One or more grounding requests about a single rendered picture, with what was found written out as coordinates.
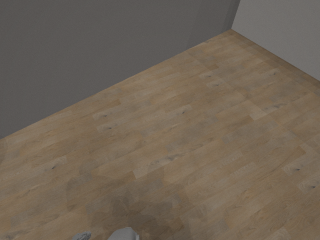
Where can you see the robot left thigh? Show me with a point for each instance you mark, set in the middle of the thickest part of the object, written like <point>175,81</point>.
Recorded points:
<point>124,234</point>

